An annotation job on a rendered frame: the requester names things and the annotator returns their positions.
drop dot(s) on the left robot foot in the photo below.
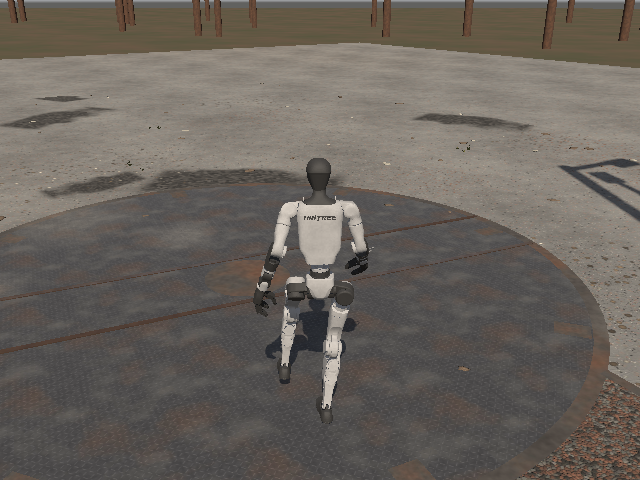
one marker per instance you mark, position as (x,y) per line
(284,372)

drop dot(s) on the robot left forearm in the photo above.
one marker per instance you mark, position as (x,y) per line
(268,271)

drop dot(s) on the right robot hand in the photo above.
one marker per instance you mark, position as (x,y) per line
(352,263)

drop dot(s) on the left robot hand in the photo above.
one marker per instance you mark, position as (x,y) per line
(259,303)

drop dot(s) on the right robot upper arm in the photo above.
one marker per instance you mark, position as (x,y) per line
(351,211)

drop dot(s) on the robot right forearm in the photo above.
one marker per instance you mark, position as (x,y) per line
(362,258)

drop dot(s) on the left robot shin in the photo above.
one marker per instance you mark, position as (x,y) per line
(287,337)

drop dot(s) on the left robot upper arm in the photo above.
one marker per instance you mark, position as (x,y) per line
(287,212)

